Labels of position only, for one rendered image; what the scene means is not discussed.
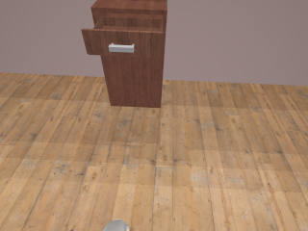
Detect handle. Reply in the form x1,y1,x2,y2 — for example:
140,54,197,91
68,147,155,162
109,42,135,53

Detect cabinet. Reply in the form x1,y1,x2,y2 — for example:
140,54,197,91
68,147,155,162
90,0,167,109

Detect robot left thigh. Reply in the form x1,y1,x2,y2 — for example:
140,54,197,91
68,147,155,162
103,219,130,231

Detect drawer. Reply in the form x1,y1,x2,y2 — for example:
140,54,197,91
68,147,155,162
81,16,163,58

